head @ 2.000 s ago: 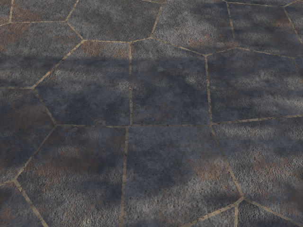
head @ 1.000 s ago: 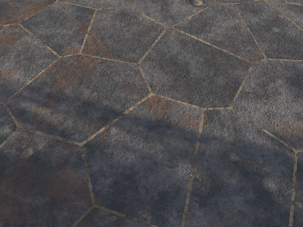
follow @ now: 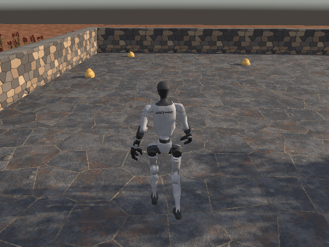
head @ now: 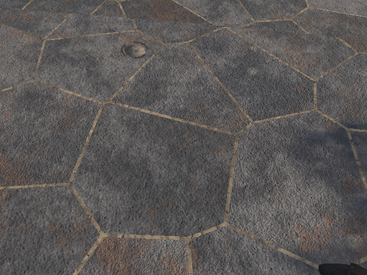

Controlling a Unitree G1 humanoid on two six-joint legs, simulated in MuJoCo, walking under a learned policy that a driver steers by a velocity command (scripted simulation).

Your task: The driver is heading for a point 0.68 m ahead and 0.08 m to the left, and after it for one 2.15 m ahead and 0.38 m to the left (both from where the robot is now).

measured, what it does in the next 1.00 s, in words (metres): walks ahead: right foot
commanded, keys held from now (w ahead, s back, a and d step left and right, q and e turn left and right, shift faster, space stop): w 0.46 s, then w+q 0.40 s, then q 0.14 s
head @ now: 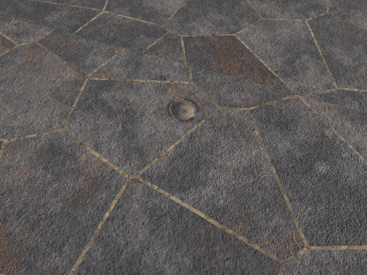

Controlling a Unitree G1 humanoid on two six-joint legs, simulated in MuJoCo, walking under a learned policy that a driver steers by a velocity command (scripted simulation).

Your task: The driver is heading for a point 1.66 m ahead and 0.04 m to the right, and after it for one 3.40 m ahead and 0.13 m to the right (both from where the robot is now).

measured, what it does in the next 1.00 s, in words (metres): walks ahead: left foot, then right foot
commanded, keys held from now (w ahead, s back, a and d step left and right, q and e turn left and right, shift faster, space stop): q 0.04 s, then no key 0.96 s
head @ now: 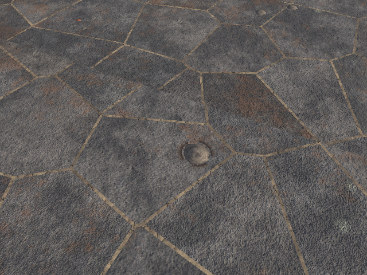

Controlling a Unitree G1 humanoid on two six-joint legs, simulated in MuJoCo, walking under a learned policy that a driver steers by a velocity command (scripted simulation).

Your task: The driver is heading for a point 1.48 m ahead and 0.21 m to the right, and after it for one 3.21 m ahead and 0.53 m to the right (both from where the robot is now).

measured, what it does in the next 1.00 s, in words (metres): stands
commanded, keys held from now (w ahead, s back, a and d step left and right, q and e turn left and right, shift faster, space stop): no key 0.96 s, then w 0.04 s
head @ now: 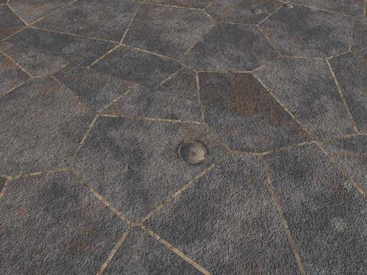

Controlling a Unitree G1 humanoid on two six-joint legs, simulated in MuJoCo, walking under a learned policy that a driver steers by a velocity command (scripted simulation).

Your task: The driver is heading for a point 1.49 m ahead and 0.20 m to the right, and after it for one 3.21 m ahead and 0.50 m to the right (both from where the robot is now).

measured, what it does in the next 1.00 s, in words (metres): walks ahead: right foot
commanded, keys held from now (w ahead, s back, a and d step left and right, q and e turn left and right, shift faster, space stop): w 1.00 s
